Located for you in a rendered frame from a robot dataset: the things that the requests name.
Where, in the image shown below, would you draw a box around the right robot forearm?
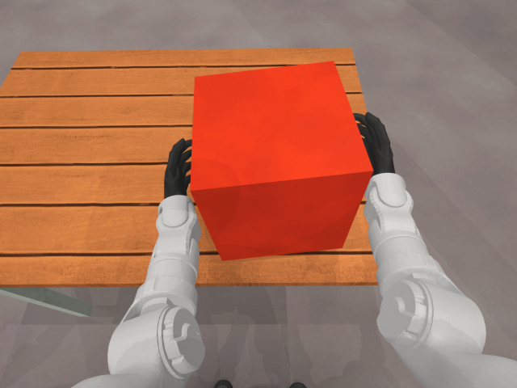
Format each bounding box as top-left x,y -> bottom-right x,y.
364,173 -> 486,346

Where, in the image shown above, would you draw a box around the robot right hand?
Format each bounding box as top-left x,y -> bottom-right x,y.
353,112 -> 395,177

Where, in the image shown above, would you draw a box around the robot left hand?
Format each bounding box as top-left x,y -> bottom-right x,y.
164,138 -> 192,199

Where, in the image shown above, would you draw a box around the right robot upper arm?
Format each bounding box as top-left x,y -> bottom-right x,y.
376,279 -> 517,388

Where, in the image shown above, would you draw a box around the table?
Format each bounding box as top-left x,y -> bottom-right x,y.
0,48 -> 378,317

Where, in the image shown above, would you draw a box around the left robot forearm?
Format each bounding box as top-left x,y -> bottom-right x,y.
107,195 -> 201,373

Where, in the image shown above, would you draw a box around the carton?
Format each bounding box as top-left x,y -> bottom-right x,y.
190,61 -> 374,261

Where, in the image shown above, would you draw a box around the left robot upper arm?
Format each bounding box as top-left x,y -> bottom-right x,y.
71,305 -> 205,388

